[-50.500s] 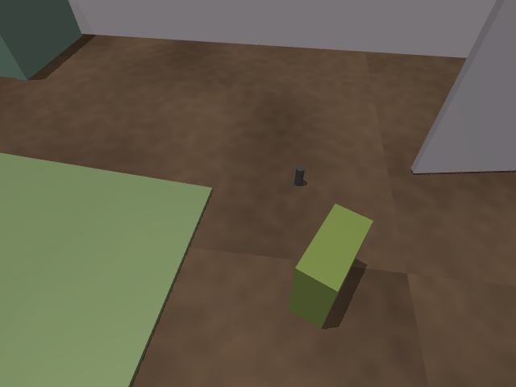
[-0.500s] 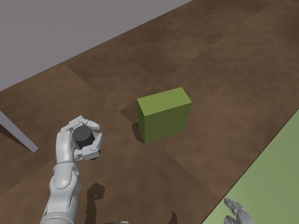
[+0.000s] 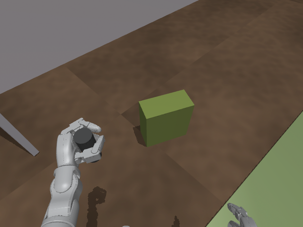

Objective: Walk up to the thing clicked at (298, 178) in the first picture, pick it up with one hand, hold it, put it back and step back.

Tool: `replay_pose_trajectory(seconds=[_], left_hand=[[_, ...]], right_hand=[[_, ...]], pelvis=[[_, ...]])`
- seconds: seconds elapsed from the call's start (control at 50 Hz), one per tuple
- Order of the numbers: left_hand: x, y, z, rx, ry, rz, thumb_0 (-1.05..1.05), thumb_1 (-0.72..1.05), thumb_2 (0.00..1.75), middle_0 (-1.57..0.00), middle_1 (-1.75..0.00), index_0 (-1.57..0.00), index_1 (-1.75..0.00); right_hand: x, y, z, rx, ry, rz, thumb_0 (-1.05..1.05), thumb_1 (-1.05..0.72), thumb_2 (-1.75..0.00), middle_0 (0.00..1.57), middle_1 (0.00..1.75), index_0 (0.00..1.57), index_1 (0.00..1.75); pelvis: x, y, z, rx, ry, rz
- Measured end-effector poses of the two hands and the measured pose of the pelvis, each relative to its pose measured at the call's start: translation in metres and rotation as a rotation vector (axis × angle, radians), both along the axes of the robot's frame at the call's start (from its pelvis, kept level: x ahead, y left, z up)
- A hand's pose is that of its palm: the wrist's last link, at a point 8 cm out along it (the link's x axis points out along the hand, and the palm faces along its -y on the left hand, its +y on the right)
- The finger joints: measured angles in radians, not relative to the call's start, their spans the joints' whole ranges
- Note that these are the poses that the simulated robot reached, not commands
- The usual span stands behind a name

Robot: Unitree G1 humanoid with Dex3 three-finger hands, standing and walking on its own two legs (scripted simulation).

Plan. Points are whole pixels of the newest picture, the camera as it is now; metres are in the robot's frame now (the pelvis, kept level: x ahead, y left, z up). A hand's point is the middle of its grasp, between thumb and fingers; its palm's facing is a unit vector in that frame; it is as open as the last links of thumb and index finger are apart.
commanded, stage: hold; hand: left
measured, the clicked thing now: (89, 146) +0.32 +0.19 +0.03
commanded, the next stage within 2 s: crouch in 1.20 s
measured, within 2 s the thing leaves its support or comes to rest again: neither
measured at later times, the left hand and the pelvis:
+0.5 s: hand (91, 141) +0.32 +0.17 +0.06, palm faces +0.20 -0.98 +0.00, open 5.4 cm; pelvis +0.00 +0.00 +0.00, yaw +0 degrees
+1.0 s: hand (92, 140) +0.33 +0.17 +0.05, palm faces +0.19 -0.98 -0.01, open 5.5 cm; pelvis +0.00 +0.00 +0.00, yaw +0 degrees
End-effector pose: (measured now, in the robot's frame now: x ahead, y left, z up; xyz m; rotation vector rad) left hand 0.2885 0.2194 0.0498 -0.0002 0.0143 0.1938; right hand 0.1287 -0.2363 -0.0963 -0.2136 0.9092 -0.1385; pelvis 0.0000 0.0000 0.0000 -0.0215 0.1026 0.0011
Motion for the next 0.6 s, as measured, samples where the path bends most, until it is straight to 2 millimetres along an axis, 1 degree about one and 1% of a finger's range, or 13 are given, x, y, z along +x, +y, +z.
replay_pose_trajectory(seconds=[0.18, 0.32, 0.4, 0.52, 0.6], left_hand=[[0.001, 0.005, 0.0, 0.014, 0.0, 0.003, 0.03, 0.17, 1.07, -0.95, -1.12, -1.02, -1.08], [-0.002, 0.003, -0.005, 0.005, 0.013, 0.003, 0.03, 0.17, 1.07, -0.95, -1.12, -1.02, -1.08], [-0.002, 0.001, -0.001, 0.009, 0.002, -0.003, 0.03, 0.17, 1.07, -0.95, -1.12, -1.02, -1.08], [0.004, 0.002, 0.007, 0.006, -0.027, 0.005, 0.03, 0.17, 1.06, -0.94, -1.12, -1.02, -1.08], [0.005, 0.001, 0.002, 0.005, -0.007, 0.003, 0.03, 0.17, 1.06, -0.94, -1.12, -1.02, -1.08]], right_hand=[[0.002, 0.001, 0.001, 0.001, -0.005, 0.007, 0.01, -0.91, -0.9, 0.2, 0.3, 0.2, 0.3], [0.002, 0.001, -0.001, 0.005, 0.001, 0.006, 0.01, -0.91, -0.9, 0.2, 0.3, 0.2, 0.3], [0.002, 0.001, -0.002, 0.005, 0.004, 0.007, 0.01, -0.91, -0.9, 0.2, 0.3, 0.2, 0.3], [0.003, 0.001, 0.0, 0.006, 0.0, 0.006, 0.01, -0.91, -0.9, 0.2, 0.3, 0.2, 0.3], [0.003, -0.001, 0.001, 0.007, -0.005, 0.002, 0.01, -0.91, -0.9, 0.2, 0.3, 0.2, 0.3]], pelvis=[[-0.002, 0.0, 0.0, 0.0, 0.0, 0.002], [0.0, 0.001, 0.0, 0.0, 0.008, 0.001], [0.002, 0.0, 0.0, -0.001, 0.004, 0.002], [0.002, -0.001, 0.0, 0.0, -0.002, 0.003], [0.0, -0.002, 0.0, 0.001, 0.001, 0.002]])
